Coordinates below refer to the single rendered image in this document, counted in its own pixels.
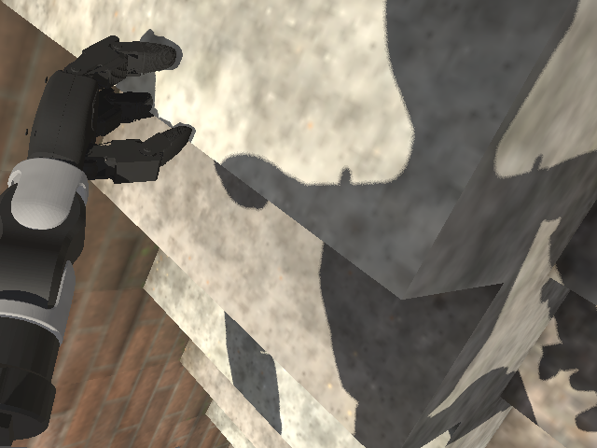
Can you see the left robot forearm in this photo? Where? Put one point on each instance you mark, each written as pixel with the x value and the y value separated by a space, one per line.
pixel 42 233

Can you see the left robot hand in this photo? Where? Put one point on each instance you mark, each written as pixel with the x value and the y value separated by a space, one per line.
pixel 72 112

